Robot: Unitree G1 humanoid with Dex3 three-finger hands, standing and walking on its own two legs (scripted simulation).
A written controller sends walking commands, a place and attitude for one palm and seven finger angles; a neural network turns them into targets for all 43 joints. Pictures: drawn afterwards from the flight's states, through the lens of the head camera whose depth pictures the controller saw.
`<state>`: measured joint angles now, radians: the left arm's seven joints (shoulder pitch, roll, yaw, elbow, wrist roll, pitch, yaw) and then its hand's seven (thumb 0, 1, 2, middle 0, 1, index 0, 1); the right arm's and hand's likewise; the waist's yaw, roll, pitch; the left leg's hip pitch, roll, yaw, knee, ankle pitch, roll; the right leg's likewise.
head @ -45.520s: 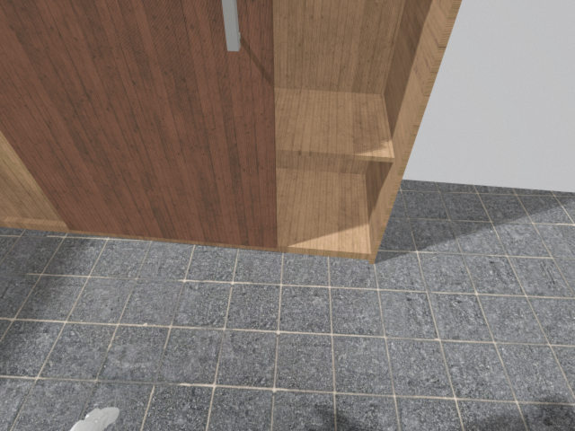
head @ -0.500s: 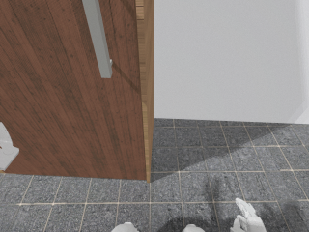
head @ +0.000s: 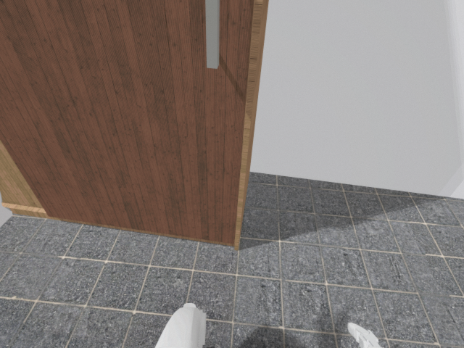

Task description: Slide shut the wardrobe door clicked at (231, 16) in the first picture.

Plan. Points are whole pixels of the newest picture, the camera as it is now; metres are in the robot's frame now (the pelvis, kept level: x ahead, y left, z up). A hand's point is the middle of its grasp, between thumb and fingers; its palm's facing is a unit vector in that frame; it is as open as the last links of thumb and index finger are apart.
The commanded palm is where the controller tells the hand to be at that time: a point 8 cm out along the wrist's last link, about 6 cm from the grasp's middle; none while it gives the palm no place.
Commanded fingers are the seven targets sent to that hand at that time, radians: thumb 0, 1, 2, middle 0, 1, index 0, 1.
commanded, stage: stop stepping back and stand still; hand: left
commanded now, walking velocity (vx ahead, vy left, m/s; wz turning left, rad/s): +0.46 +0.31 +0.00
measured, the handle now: (214, 1) +0.73 +0.06 +0.34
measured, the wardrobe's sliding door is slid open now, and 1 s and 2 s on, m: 0.00 0.00 0.00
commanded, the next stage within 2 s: let the arm hang, fingers relaxed in 1.14 s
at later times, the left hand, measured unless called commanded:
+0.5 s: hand out of the picture +0.12 +0.28 +0.28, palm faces +0.33 -0.77 -0.54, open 7.4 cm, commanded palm +0.07 +0.32 +0.25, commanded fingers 0.00 0.90 0.90 -0.20 -0.30 -0.20 -0.30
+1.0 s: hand out of the picture +0.18 +0.28 +0.26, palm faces +0.37 -0.77 -0.51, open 7.4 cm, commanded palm +0.12 +0.31 +0.25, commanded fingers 0.00 0.90 0.90 -0.20 -0.30 -0.20 -0.30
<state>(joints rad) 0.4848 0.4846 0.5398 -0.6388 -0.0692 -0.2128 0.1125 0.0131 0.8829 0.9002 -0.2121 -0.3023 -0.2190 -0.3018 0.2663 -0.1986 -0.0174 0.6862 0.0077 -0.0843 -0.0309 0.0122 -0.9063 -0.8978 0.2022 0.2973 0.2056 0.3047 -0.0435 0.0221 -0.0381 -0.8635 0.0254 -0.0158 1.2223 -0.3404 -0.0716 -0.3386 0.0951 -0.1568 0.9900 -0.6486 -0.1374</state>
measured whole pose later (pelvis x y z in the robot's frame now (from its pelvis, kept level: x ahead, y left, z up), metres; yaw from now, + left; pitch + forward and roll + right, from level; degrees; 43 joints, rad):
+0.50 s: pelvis -0.10 +0.04 +0.08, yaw -7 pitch +1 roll -2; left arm 0.63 0.50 0.49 -0.58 -0.04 -0.23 0.17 0.01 0.88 0.90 -0.21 -0.30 -0.22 -0.30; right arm 0.28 -0.16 0.02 0.60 0.00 -0.12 -0.08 0.01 -0.90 -0.90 0.20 0.30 0.21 0.31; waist -0.02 0.01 -0.05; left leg -0.17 0.13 0.13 0.43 -0.28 -0.03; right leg -0.45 -0.04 -0.12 0.77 -0.34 0.01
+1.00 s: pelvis -0.07 +0.03 +0.06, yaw -10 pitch +0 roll +0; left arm 0.56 0.47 0.53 -0.50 -0.05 -0.24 0.20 0.01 0.88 0.90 -0.21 -0.30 -0.22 -0.30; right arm 0.19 -0.20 -0.02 0.58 0.01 -0.11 -0.08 0.01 -0.91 -0.90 0.20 0.30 0.20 0.30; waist -0.02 -0.01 0.01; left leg -0.36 0.02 0.07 0.61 -0.25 0.02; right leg -0.27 -0.03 -0.06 0.65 -0.38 0.03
